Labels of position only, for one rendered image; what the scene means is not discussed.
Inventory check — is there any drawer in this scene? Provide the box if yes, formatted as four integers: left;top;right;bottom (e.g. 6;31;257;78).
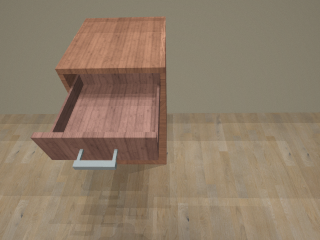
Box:
30;73;161;161

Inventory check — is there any handle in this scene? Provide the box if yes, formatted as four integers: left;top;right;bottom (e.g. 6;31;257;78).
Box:
72;149;118;170

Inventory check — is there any cabinet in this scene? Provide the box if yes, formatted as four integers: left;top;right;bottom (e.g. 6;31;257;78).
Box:
55;16;167;165

